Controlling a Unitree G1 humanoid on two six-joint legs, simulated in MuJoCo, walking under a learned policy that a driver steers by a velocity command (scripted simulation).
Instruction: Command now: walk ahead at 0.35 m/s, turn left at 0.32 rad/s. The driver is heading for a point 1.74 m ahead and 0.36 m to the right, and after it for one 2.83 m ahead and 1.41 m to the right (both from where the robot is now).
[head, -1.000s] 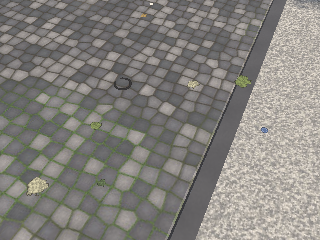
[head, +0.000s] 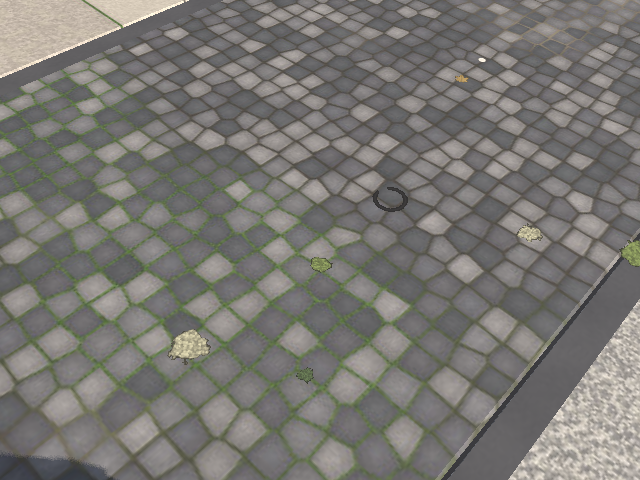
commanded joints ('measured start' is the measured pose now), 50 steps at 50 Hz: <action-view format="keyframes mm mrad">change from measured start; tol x32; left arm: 1 -127 49 1 -88 -2 -36 -6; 37 408 -24 3 -15 -70 -86 22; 50 -20 -6 -17 -88 14 -38 -35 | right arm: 1 54 -157 -37 -25 -3 -28 -5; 30 -457 -65 46 -204 -16 -51 29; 36 80 -239 -12 -96 -41 -82 -37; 50 4 -77 12 18 11 -107 8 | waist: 1 -50 146 52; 12 146 -250 -121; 32 73 -52 43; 37 -20 323 -362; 50 35 111 52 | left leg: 1 59 262 -252 -138 -177 148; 9 -55 307 -142 -50 86 90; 14 -617 104 65 850 -187 -24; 31 -477 95 157 294 189 -114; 35 83 103 113 163 125 -33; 37 464 591 -579 48 -130 134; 50 -32 289 67 -162 286 93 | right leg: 1 -139 -2 -32 -101 34 -8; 10 359 79 -85 -346 11 -142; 12 710 -281 576 -576 -338 -292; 34 436 -51 302 -318 839 -179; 36 228 55 206 140 404 -153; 37 -54 194 101 408 -333 -130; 50 -147 -25 -35 45 132 -79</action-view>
